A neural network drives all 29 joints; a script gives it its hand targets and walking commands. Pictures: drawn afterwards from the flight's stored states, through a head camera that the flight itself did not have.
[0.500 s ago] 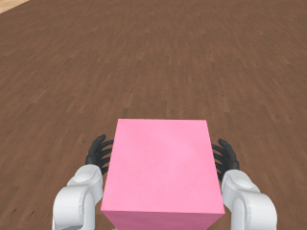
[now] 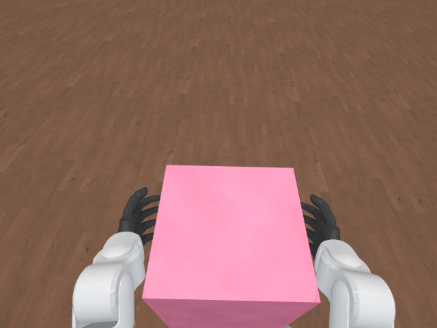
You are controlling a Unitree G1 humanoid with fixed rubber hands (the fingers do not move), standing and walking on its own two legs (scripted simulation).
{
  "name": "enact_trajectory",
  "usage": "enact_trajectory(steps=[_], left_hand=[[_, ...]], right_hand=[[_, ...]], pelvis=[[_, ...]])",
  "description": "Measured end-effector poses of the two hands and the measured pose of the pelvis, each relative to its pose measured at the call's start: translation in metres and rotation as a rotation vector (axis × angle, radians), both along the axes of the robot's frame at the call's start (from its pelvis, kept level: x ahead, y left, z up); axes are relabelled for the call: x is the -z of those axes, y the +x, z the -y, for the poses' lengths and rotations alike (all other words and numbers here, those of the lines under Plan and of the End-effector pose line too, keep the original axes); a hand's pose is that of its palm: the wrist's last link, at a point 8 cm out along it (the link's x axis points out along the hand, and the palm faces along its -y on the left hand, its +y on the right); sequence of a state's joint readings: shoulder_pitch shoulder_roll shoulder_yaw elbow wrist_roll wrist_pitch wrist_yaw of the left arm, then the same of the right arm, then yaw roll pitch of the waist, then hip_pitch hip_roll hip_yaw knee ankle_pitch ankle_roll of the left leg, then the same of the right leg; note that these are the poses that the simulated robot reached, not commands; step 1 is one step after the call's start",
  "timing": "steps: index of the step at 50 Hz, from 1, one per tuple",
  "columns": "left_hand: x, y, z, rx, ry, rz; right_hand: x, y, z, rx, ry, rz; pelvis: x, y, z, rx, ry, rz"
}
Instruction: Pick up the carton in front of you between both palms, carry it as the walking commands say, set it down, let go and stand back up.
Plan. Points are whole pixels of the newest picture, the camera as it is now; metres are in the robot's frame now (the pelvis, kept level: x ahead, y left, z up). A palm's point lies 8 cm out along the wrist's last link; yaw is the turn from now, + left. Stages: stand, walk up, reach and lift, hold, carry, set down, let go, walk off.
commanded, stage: carry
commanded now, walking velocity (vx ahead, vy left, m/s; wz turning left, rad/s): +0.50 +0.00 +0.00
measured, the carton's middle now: (226, 253) +0.24 +0.00 +0.03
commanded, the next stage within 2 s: none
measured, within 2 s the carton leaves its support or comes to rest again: neither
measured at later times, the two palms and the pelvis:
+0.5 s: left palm (183, 111) +0.56 +0.11 +0.10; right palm (303, 119) +0.57 -0.19 +0.09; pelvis +0.34 -0.05 +0.00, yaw +1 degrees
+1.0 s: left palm (179, 52) +0.91 +0.16 +0.09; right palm (268, 55) +0.90 -0.14 +0.10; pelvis +0.67 +0.01 +0.00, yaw +0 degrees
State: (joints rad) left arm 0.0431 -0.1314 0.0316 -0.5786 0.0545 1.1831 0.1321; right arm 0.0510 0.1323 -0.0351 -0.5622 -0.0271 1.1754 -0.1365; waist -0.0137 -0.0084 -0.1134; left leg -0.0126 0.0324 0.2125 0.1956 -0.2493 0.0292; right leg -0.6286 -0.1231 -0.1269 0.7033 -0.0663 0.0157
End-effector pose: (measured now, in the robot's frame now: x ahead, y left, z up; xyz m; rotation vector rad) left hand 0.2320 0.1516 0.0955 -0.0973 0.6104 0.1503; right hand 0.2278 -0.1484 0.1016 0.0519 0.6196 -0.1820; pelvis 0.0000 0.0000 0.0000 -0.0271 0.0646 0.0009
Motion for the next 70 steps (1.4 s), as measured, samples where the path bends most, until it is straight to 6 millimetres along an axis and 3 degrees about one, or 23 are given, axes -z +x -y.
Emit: enact_trajectory(steps=[4, 9, 13, 19, 28, 31, 35, 38, 44, 49, 54, 59, 64, 70], left_hand=[[0.004, 0.059, 0.010, -0.020, 0.013, 0.016], [0.025, 0.140, 0.031, -0.035, 0.053, -0.013], [0.031, 0.183, 0.039, -0.057, 0.054, -0.110], [0.014, 0.249, 0.045, -0.062, 0.052, -0.096], [-0.005, 0.376, 0.038, -0.019, 0.044, 0.012], [0.003, 0.424, 0.027, -0.011, 0.032, 0.026], [0.027, 0.495, 0.008, -0.002, 0.003, 0.013], [0.036, 0.538, 0.001, 0.017, -0.003, -0.064], [0.023, 0.609, -0.003, 0.051, -0.009, -0.091], [0.008, 0.666, -0.006, 0.029, -0.012, -0.041], [0.002, 0.724, -0.002, -0.010, -0.005, 0.004], [0.012, 0.788, 0.016, -0.021, 0.033, 0.013], [0.023, 0.829, 0.024, -0.021, 0.067, -0.085], [0.019, 0.857, 0.020, -0.035, 0.055, -0.068]], right_hand=[[0.008, 0.064, 0.010, -0.022, 0.011, 0.016], [0.040, 0.151, 0.031, -0.042, 0.045, -0.012], [0.047, 0.201, 0.039, -0.063, 0.046, -0.109], [0.032, 0.270, 0.043, -0.073, 0.057, -0.096], [0.009, 0.385, 0.037, -0.028, 0.049, 0.012], [0.013, 0.431, 0.026, -0.021, 0.036, 0.026], [0.029, 0.498, 0.008, -0.012, 0.005, 0.013], [0.036, 0.535, 0.000, 0.005, -0.005, -0.064], [0.022, 0.595, -0.004, 0.045, -0.004, -0.091], [0.005, 0.659, -0.007, 0.026, -0.007, -0.041], [0.001, 0.728, -0.002, -0.015, -0.002, 0.003], [0.023, 0.797, 0.016, -0.031, 0.030, 0.014], [0.042, 0.838, 0.023, -0.034, 0.059, -0.084], [0.034, 0.871, 0.019, -0.045, 0.050, -0.068]], pelvis=[[0.012, 0.063, 0.014, -0.007, 0.015, 0.007], [0.035, 0.144, 0.036, -0.031, 0.004, 0.024], [0.019, 0.187, 0.048, -0.047, 0.031, 0.012], [-0.001, 0.257, 0.054, -0.037, 0.059, -0.001], [0.004, 0.383, 0.038, -0.017, 0.047, 0.004], [0.015, 0.432, 0.026, -0.009, 0.035, 0.008], [0.035, 0.498, 0.007, 0.012, 0.045, 0.024], [0.027, 0.531, -0.004, 0.026, 0.035, 0.016], [0.002, 0.597, -0.014, 0.026, 0.000, -0.001], [-0.005, 0.659, -0.012, 0.010, -0.014, -0.002], [0.002, 0.723, 0.001, 0.005, 0.000, 0.008], [0.023, 0.791, 0.019, -0.014, 0.017, 0.029], [0.017, 0.822, 0.026, -0.033, 0.014, 0.016], [0.011, 0.856, 0.025, -0.026, 0.017, 0.020]])
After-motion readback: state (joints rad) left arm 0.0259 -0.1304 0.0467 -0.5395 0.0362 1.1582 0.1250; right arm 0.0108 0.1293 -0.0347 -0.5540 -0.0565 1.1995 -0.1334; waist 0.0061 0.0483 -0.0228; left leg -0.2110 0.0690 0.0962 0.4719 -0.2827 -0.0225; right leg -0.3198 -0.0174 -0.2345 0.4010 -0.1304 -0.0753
